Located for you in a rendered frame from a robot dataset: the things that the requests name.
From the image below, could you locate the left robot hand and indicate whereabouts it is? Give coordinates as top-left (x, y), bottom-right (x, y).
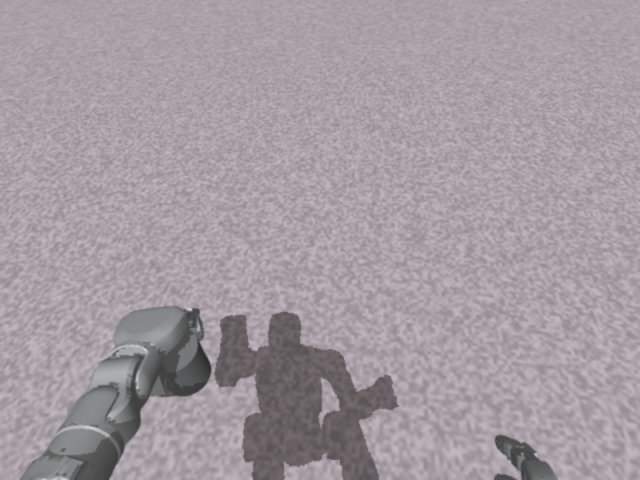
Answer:
top-left (114, 306), bottom-right (204, 397)

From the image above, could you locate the right robot hand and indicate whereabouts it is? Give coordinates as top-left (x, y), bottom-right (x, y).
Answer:
top-left (494, 435), bottom-right (558, 480)

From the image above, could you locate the tin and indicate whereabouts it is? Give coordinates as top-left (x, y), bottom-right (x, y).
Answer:
top-left (162, 330), bottom-right (211, 396)

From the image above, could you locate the left robot arm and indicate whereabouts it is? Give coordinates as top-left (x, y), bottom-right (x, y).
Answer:
top-left (19, 341), bottom-right (162, 480)

